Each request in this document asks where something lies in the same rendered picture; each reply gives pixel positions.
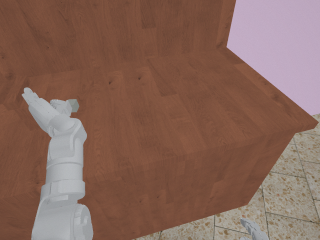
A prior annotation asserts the left robot hand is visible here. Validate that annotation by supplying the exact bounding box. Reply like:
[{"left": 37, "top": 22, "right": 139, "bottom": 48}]
[{"left": 22, "top": 87, "right": 72, "bottom": 133}]

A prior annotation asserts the left robot forearm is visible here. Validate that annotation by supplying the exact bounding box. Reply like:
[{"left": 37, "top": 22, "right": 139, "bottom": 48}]
[{"left": 31, "top": 113, "right": 87, "bottom": 240}]

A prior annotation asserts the right robot hand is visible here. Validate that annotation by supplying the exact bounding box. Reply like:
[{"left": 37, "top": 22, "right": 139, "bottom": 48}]
[{"left": 239, "top": 217, "right": 269, "bottom": 240}]

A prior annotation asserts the robot left upper arm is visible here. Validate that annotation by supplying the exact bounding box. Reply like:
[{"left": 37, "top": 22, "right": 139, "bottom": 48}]
[{"left": 32, "top": 203, "right": 94, "bottom": 240}]

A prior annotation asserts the tap lever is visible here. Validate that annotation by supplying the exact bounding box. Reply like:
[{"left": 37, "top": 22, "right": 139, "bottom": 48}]
[{"left": 50, "top": 99, "right": 79, "bottom": 113}]

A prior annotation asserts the counter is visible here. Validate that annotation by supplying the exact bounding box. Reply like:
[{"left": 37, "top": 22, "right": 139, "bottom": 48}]
[{"left": 0, "top": 0, "right": 319, "bottom": 240}]

